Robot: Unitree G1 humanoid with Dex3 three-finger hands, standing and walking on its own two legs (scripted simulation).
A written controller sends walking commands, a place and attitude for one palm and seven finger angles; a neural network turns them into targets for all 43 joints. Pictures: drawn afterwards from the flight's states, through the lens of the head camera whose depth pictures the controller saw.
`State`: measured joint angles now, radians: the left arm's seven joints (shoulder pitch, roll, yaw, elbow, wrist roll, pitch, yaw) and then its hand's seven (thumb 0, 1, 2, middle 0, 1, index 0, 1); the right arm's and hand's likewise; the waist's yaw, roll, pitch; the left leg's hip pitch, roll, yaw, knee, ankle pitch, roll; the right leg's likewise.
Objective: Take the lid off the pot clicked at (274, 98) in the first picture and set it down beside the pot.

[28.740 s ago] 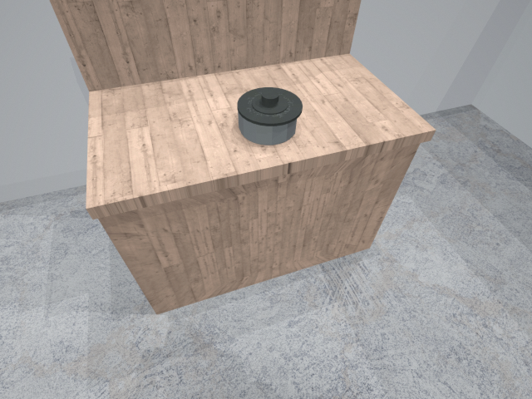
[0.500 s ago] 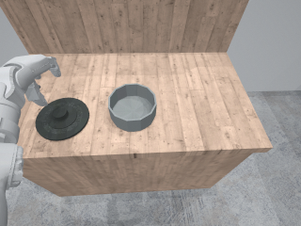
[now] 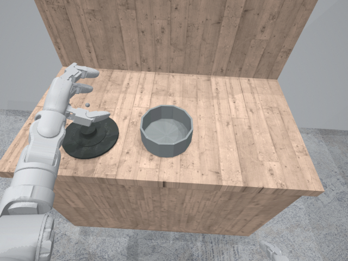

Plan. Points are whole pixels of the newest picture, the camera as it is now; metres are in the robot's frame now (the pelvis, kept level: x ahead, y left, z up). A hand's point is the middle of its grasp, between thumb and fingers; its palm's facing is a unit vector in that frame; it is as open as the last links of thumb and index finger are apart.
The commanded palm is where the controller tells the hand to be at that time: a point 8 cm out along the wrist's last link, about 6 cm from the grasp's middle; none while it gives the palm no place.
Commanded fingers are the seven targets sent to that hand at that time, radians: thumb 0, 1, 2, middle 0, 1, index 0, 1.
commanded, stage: draw the hand back to the body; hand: left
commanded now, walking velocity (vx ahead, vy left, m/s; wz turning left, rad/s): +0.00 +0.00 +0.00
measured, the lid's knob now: (88, 130) +0.49 +0.30 -0.05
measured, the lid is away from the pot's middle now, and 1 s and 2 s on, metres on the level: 0.25 0.25 0.25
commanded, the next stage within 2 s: step back with the hand held close in 1.60 s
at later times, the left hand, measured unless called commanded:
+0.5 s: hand (78, 123) +0.34 +0.21 +0.15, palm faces +0.37 -0.89 -0.28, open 9.2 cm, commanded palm +0.28 +0.26 +0.17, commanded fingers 0.00 0.66 0.81 -0.23 -0.47 -0.23 -0.47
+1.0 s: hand (67, 166) +0.24 +0.20 +0.15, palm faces +0.41 -0.87 -0.28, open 7.5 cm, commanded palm +0.19 +0.24 +0.17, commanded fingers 0.00 0.90 0.90 -0.20 -0.30 -0.20 -0.30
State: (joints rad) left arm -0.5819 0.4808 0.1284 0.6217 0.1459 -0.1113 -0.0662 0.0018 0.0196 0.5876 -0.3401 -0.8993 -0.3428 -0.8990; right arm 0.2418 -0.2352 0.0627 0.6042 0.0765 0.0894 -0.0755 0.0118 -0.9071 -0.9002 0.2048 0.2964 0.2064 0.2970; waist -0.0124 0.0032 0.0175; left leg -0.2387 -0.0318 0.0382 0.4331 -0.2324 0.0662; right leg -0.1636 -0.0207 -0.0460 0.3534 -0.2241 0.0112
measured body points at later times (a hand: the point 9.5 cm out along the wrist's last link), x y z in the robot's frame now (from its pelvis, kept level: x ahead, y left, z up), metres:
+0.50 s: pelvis +0.01 -0.04 +0.00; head +0.01 -0.06 +0.45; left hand +0.31 +0.26 +0.17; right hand +0.17 -0.29 -0.10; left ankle +0.00 +0.07 -0.74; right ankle -0.03 -0.14 -0.74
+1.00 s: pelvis -0.01 -0.05 +0.00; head -0.03 -0.08 +0.45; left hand +0.22 +0.25 +0.17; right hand +0.18 -0.28 -0.09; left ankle +0.00 +0.07 -0.74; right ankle -0.03 -0.14 -0.74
